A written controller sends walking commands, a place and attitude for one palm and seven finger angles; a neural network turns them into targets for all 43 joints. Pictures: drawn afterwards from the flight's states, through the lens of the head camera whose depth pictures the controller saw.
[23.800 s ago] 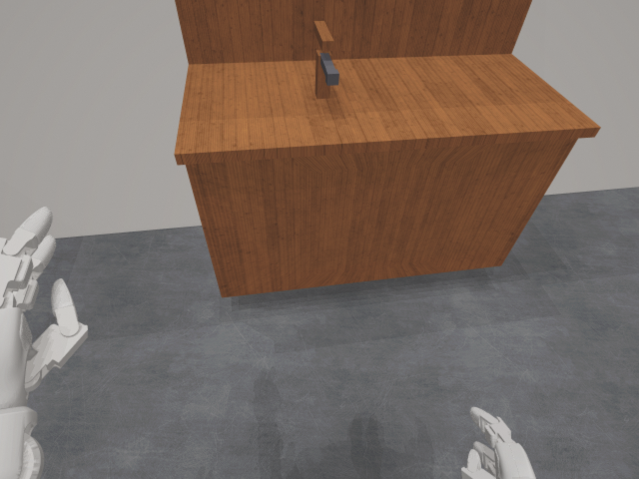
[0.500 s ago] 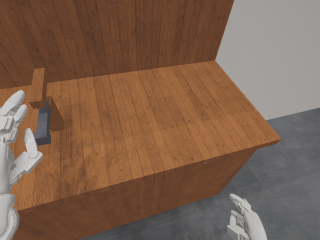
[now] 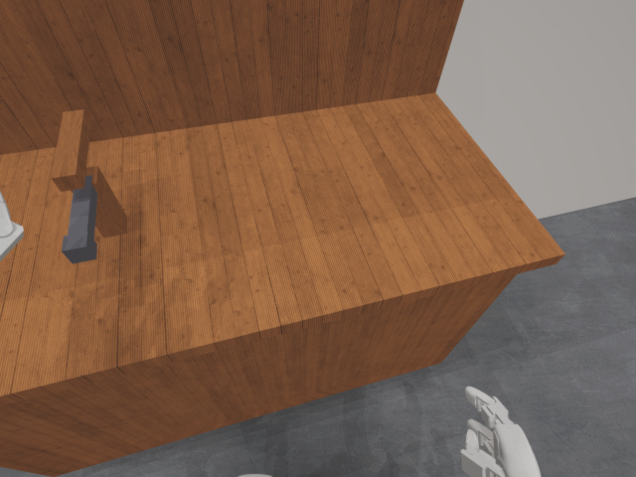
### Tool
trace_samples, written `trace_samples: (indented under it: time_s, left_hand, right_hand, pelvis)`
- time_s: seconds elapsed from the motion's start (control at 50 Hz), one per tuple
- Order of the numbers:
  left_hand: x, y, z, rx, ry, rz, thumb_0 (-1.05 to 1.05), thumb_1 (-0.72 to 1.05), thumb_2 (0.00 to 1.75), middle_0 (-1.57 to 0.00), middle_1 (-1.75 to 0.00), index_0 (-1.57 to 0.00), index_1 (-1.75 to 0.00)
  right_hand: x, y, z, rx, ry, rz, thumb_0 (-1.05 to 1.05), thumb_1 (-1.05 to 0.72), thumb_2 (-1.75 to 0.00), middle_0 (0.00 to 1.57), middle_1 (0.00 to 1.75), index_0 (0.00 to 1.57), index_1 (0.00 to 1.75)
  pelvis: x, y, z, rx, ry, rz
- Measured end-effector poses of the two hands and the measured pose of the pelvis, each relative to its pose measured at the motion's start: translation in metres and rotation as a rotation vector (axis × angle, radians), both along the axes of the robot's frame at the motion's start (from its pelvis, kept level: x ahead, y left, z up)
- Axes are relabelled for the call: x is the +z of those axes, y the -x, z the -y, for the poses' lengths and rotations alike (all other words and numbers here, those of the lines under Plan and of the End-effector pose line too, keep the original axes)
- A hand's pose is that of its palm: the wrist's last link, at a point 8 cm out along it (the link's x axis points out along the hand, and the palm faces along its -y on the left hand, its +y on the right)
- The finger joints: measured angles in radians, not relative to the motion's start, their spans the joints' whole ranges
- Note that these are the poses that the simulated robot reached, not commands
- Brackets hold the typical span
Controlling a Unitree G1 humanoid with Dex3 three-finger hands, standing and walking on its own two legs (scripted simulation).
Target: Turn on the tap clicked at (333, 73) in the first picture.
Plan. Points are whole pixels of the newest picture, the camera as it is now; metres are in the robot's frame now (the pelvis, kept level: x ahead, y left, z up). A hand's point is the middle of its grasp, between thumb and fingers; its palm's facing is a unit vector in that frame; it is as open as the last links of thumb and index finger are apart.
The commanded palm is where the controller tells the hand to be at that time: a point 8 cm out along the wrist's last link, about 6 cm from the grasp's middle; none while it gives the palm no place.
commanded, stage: come to a stop and stand still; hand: left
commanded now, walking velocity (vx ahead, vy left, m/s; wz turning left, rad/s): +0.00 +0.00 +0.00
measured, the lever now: (80, 247) +0.33 +0.35 +0.06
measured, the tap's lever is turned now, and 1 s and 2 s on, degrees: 0 0 0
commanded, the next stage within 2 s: look again from close up in 0.72 s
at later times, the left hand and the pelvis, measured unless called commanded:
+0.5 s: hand (82, 270) +0.25 +0.26 +0.16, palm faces +0.36 -0.86 -0.37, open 7.4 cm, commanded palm +0.18 +0.29 +0.18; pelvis +0.02 +0.01 +0.00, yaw -1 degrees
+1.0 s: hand (62, 279) +0.24 +0.28 +0.16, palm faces +0.38 -0.85 -0.36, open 7.4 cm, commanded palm +0.18 +0.30 +0.18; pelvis +0.02 +0.02 +0.00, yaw +0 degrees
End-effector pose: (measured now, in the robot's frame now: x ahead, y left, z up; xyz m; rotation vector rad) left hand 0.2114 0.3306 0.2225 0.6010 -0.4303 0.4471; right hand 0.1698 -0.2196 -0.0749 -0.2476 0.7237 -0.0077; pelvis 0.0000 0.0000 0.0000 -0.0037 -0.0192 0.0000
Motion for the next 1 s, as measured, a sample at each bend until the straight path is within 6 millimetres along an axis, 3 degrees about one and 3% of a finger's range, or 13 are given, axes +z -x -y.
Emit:
trace_samples:
  time_s: [0.04,0.12,0.22,0.42,0.62,0.84,1.0]
  left_hand:
    - [-0.004,0.002,0.011,-0.021,0.028,-0.021,0.02,0.89,0.9,-0.21,-0.3,-0.21,-0.3]
    - [-0.035,0.01,0.045,-0.126,0.076,-0.18,0.02,0.89,0.9,-0.21,-0.3,-0.2,-0.3]
    - [-0.064,0.016,0.047,-0.132,0.14,-0.277,0.02,0.88,0.9,-0.22,-0.3,-0.21,-0.3]
    - [-0.047,0.004,0.032,-0.1,0.162,-0.127,0.02,0.88,0.9,-0.22,-0.3,-0.21,-0.3]
    - [-0.051,0.0,0.023,-0.128,0.155,-0.158,0.02,0.88,0.9,-0.22,-0.3,-0.21,-0.3]
    - [-0.05,0.009,0.015,-0.094,0.18,-0.134,0.02,0.89,0.9,-0.21,-0.3,-0.21,-0.3]
    - [-0.052,0.009,0.015,-0.092,0.188,-0.15,0.02,0.89,0.9,-0.21,-0.3,-0.21,-0.3]
  right_hand:
    - [-0.002,0.002,-0.001,-0.027,-0.045,0.018,0.01,-0.9,-0.9,0.2,0.3,0.21,0.3]
    - [-0.006,0.009,-0.004,-0.079,-0.078,0.028,0.01,-0.9,-0.9,0.2,0.3,0.21,0.3]
    - [-0.005,0.015,-0.005,-0.083,-0.039,-0.009,0.01,-0.9,-0.9,0.2,0.3,0.21,0.3]
    - [0.009,-0.008,-0.006,-0.041,0.016,0.026,0.01,-0.9,-0.9,0.2,0.3,0.21,0.3]
    - [0.023,-0.034,-0.021,-0.035,0.016,0.085,0.01,-0.9,-0.9,0.2,0.3,0.21,0.3]
    - [0.017,-0.032,-0.036,-0.002,0.007,0.049,0.01,-0.9,-0.9,0.2,0.3,0.21,0.3]
    - [0.015,-0.023,-0.035,-0.019,0.003,0.035,0.01,-0.9,-0.9,0.2,0.3,0.21,0.3]
  pelvis:
    - [0.0,0.0,-0.003,-0.015,-0.002,0.001]
    - [0.001,-0.005,-0.007,-0.03,-0.003,0.0]
    - [0.001,-0.009,-0.003,-0.022,0.0,-0.001]
    - [0.002,-0.017,-0.009,-0.012,0.013,-0.005]
    - [0.003,-0.025,-0.019,-0.006,0.014,-0.01]
    - [0.003,-0.024,-0.024,0.005,0.017,-0.004]
    - [0.004,-0.022,-0.024,0.005,0.018,-0.003]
